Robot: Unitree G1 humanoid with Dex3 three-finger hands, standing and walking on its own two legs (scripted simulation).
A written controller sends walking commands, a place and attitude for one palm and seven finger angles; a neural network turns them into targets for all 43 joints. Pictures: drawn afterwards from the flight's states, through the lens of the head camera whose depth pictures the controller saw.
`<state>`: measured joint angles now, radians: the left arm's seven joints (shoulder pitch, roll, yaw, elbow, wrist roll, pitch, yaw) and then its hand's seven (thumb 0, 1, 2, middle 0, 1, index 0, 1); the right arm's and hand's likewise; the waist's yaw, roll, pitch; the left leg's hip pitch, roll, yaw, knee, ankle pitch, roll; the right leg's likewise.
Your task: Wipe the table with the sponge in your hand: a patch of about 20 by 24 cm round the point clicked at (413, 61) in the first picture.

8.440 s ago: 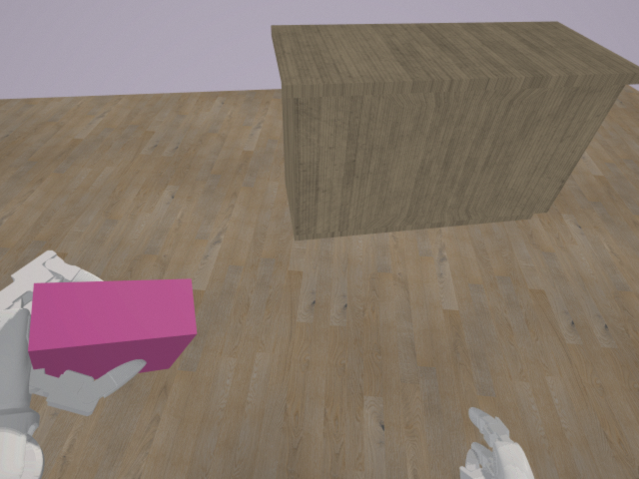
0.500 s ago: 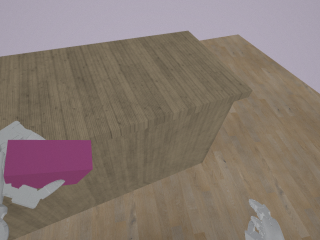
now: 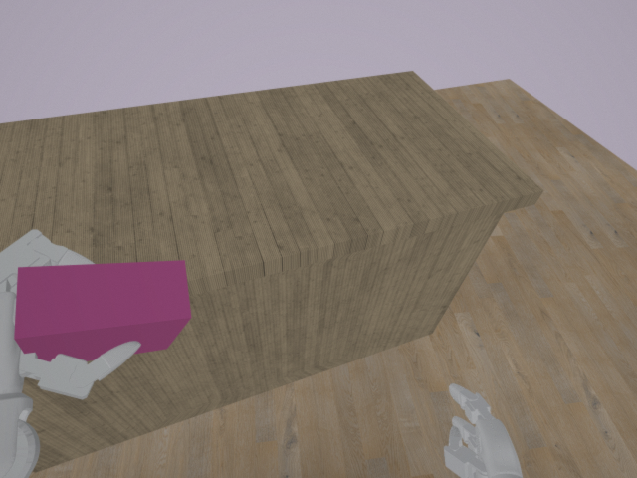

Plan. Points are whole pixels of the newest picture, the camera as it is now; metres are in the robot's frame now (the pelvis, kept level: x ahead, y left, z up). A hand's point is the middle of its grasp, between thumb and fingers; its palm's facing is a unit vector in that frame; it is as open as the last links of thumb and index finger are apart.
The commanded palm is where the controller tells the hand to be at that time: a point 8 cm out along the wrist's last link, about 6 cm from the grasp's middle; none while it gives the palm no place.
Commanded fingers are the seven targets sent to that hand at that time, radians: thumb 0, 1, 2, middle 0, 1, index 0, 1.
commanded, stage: come to a stop and stand still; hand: left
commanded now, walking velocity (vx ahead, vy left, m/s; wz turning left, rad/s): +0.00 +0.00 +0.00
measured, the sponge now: (131, 313) +0.23 +0.21 +0.14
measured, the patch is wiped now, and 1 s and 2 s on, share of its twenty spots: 0.00 0.00 0.00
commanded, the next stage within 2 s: look again from close up in 0.36 s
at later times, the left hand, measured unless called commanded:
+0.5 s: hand (70, 309) +0.22 +0.26 +0.16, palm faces +0.41 -0.84 -0.35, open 9.8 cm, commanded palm +0.17 +0.29 +0.17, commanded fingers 0.00 0.10 1.30 -1.20 -1.60 -1.20 -1.60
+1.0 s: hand (85, 308) +0.22 +0.25 +0.16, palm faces +0.42 -0.84 -0.34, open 9.8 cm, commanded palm +0.17 +0.28 +0.17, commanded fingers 0.00 0.10 1.30 -1.20 -1.60 -1.20 -1.60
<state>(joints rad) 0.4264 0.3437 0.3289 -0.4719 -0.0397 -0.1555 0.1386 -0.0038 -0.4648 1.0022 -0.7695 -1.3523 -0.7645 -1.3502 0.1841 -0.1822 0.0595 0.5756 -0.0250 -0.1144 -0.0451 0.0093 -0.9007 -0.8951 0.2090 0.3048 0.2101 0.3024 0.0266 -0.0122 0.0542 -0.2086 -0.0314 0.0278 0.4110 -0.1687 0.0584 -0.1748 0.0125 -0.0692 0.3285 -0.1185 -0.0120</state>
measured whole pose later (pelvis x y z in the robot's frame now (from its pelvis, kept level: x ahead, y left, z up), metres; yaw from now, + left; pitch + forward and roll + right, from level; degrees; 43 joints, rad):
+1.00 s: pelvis +0.02 +0.00 +0.00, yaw +1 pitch -1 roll -2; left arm 0.47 0.34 0.32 -0.48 -0.05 -0.15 0.15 0.00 -0.46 1.00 -0.77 -1.35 -0.76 -1.35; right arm 0.19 -0.22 0.02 0.57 -0.01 -0.08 -0.06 0.01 -0.90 -0.90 0.21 0.30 0.21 0.30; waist 0.02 0.01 0.03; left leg -0.23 -0.03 0.01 0.47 -0.22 0.06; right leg -0.19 0.01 -0.08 0.38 -0.17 -0.01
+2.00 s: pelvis +0.13 +0.12 -0.02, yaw +0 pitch -3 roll +1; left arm 0.43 0.41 0.40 -0.54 -0.05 -0.18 0.13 0.00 -0.46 1.01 -0.77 -1.36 -0.76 -1.35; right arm 0.15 -0.15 0.01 0.61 0.01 -0.10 -0.03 0.01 -0.90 -0.90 0.21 0.30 0.21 0.30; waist 0.03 -0.05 0.12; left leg -0.27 0.00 0.07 0.61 -0.29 0.02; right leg -0.29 -0.04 0.03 0.83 -0.46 0.02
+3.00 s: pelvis +0.14 +0.16 +0.00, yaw +0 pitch -1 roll -1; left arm 0.41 0.36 0.33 -0.46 -0.02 -0.21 0.09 0.00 -0.46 1.01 -0.77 -1.36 -0.76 -1.35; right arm 0.19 -0.17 0.04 0.58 0.00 -0.15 -0.02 0.01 -0.90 -0.90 0.21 0.30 0.21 0.30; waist 0.03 -0.04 0.05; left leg -0.22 -0.03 0.07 0.44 -0.21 0.07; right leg -0.19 -0.01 -0.04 0.39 -0.19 0.01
